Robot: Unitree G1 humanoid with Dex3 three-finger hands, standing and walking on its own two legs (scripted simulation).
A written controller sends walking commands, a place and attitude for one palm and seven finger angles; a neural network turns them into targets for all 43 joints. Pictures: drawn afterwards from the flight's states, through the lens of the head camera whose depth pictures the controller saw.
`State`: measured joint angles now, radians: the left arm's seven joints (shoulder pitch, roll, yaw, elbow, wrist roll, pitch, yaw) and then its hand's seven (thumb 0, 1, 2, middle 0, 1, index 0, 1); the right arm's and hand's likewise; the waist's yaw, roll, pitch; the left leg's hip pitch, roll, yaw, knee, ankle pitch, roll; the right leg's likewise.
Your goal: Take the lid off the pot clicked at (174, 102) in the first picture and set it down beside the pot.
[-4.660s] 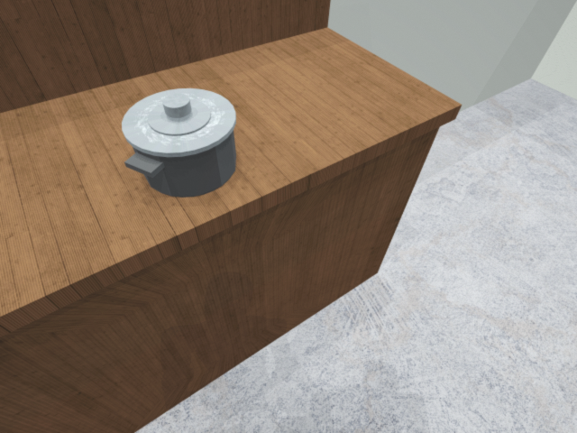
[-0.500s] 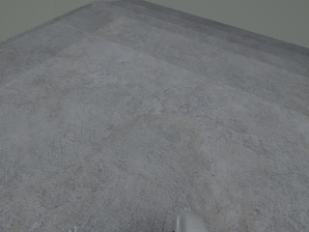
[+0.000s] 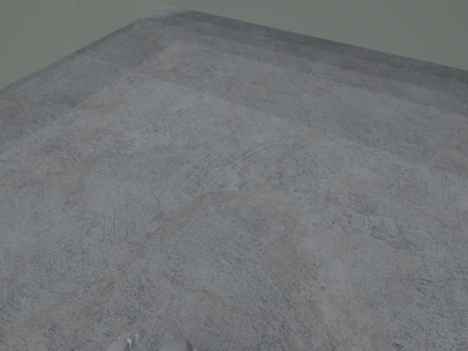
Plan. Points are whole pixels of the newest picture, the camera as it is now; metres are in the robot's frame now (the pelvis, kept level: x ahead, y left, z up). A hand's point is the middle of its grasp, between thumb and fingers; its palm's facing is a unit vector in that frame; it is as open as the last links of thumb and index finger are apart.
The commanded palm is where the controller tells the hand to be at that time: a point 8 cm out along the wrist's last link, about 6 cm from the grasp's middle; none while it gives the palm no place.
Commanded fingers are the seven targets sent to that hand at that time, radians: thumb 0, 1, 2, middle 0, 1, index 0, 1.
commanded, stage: turn to face it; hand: left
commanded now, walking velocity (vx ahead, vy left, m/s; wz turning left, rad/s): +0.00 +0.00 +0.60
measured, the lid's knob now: out of the picture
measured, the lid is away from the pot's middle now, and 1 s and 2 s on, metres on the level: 0.00 0.00 0.00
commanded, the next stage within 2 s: none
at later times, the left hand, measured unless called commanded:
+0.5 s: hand out of the picture -0.01 +0.26 -0.17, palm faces +0.36 -0.90 -0.24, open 7.4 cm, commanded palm none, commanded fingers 0.00 0.90 0.90 -0.20 -0.30 -0.20 -0.30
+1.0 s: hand out of the picture -0.05 +0.18 -0.15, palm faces +0.58 -0.77 -0.27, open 7.4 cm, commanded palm none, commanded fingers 0.00 0.90 0.90 -0.20 -0.30 -0.20 -0.30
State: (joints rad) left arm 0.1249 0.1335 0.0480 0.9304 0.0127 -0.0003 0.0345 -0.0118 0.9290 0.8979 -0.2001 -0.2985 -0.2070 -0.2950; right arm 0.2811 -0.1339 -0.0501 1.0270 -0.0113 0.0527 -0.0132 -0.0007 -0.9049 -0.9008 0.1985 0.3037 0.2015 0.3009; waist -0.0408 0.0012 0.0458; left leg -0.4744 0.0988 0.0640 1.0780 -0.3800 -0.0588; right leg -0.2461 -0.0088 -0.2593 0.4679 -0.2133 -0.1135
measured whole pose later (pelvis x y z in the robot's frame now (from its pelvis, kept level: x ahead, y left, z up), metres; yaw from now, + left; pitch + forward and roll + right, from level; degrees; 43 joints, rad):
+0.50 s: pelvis +0.00 +0.04 +0.01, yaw +16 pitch +1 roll -2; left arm 0.23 0.26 0.09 0.94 0.01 0.06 0.01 0.01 0.91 0.90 -0.19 -0.30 -0.20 -0.29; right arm 0.21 -0.19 -0.05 0.94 -0.01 0.02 -0.01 0.00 -0.90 -0.90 0.20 0.30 0.21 0.30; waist 0.01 -0.03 0.04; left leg -0.25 -0.01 0.03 0.47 -0.24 0.05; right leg -0.50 -0.08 0.00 1.07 -0.36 0.11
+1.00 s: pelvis +0.00 -0.02 +0.00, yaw +36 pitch -1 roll +2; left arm 0.23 0.19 0.04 0.87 0.02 0.02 0.03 0.01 0.91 0.90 -0.20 -0.30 -0.21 -0.30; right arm 0.15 -0.27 -0.10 0.93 -0.01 0.09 0.03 0.00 -0.90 -0.90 0.20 0.30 0.20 0.30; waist -0.01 0.01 0.10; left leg -0.49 0.04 0.02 1.10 -0.39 -0.08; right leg -0.17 -0.11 -0.19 0.51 -0.31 -0.01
